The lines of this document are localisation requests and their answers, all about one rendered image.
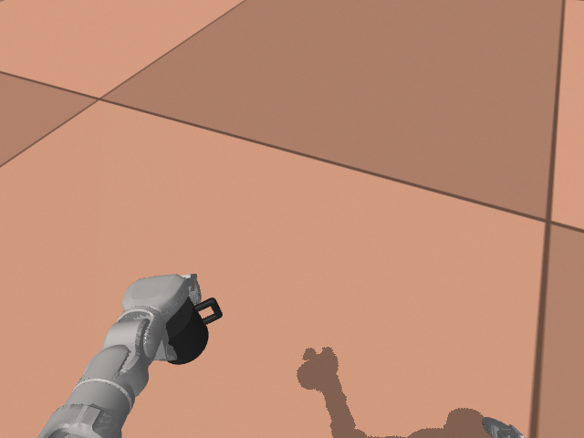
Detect mug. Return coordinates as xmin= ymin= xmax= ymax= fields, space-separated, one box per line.
xmin=166 ymin=297 xmax=223 ymax=365

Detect left robot arm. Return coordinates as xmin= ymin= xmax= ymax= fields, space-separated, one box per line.
xmin=37 ymin=306 xmax=166 ymax=438

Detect left robot hand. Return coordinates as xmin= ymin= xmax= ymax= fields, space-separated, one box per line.
xmin=122 ymin=274 xmax=202 ymax=361

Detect right robot hand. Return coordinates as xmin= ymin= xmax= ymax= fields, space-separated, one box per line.
xmin=482 ymin=417 xmax=524 ymax=438

